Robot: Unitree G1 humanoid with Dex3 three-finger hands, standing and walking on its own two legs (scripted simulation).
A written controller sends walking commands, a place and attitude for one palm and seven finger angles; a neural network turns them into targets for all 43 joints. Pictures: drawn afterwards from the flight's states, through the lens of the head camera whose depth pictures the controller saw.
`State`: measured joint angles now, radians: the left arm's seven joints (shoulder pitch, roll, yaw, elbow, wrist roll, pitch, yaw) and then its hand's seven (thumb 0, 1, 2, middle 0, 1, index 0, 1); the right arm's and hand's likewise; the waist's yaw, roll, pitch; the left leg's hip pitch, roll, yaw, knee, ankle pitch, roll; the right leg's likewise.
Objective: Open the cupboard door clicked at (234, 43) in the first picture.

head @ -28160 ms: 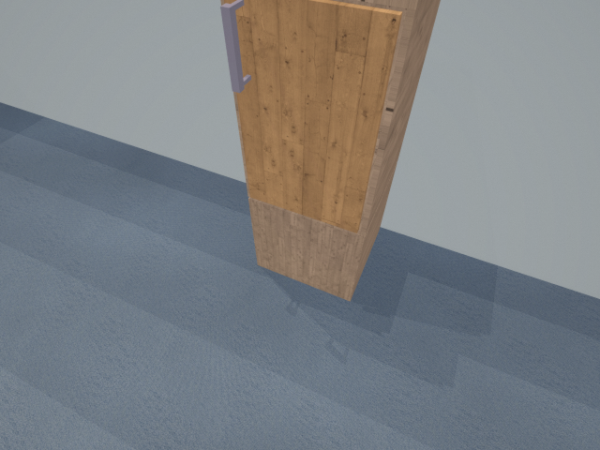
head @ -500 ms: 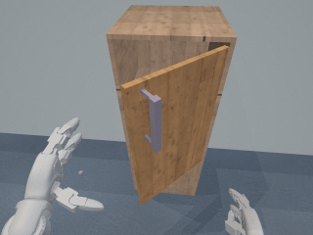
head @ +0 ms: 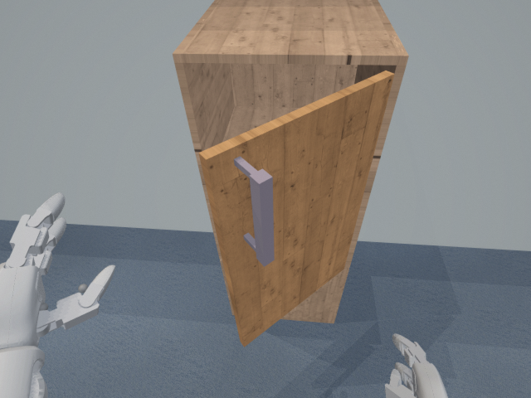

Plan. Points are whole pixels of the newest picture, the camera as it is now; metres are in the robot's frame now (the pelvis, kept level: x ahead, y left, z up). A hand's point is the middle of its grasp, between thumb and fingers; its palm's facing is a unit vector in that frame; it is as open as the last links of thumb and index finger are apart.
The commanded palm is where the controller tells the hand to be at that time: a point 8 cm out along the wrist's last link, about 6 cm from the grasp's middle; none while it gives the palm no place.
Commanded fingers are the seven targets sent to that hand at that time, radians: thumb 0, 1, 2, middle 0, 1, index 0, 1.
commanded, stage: draw the hand back to the body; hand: left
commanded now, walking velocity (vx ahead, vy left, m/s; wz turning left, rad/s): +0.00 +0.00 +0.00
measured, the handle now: (254, 214) +0.33 +0.06 +0.14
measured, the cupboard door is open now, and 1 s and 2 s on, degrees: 43 43 43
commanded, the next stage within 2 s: step back with the hand held close in 0.50 s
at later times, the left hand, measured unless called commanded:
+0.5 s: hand (72, 281) +0.20 +0.25 +0.15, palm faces +0.45 -0.80 -0.39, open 7.5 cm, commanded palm +0.14 +0.29 +0.17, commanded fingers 0.00 0.90 0.90 -0.20 -0.30 -0.20 -0.30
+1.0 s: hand (53, 313) +0.16 +0.27 +0.14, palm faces +0.32 -0.81 -0.50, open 7.4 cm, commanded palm +0.10 +0.31 +0.17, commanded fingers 0.00 0.90 0.90 -0.20 -0.30 -0.20 -0.30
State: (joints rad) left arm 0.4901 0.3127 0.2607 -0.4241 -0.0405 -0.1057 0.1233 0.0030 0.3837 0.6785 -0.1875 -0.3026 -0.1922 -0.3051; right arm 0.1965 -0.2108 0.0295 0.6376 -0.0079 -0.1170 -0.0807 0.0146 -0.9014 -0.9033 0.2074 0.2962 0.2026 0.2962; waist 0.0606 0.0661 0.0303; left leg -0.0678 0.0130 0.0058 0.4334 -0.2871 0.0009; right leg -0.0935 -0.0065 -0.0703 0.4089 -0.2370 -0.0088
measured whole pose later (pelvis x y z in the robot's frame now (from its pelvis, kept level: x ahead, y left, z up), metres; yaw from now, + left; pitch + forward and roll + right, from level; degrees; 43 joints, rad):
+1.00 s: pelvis -0.04 +0.01 -0.01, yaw +0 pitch +0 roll -1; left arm 0.59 0.42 0.38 -0.53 -0.05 -0.14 0.13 0.02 0.89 0.90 -0.21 -0.30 -0.22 -0.31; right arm 0.17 -0.23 -0.02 0.56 0.01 0.00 -0.09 0.01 -0.90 -0.90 0.21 0.30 0.20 0.30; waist 0.00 0.00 0.08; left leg -0.27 0.00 0.02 0.52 -0.25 0.02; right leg -0.28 -0.02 -0.06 0.46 -0.18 0.01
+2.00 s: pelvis -0.23 +0.01 -0.02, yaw -3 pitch +0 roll +0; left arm 0.58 0.47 0.46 -0.53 -0.07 -0.21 0.13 0.01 0.88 0.90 -0.21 -0.30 -0.22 -0.31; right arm 0.22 -0.22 0.01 0.65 0.01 -0.10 -0.08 0.01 -0.90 -0.90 0.21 0.30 0.20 0.30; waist -0.02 -0.04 -0.03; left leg -0.39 -0.03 0.05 0.58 -0.18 0.06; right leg -0.13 0.00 -0.02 0.66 -0.46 0.02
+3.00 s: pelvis -0.33 +0.04 +0.00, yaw +0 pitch -2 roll -1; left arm 0.48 0.38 0.36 -0.38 0.00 -0.23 0.13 0.02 0.89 0.90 -0.21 -0.30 -0.21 -0.31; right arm 0.25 -0.22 0.00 0.67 -0.01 -0.18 -0.06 0.01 -0.90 -0.90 0.21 0.30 0.20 0.30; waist -0.01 0.00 0.02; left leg -0.29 0.00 -0.01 0.48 -0.16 0.02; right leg -0.22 0.00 -0.04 0.42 -0.18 0.01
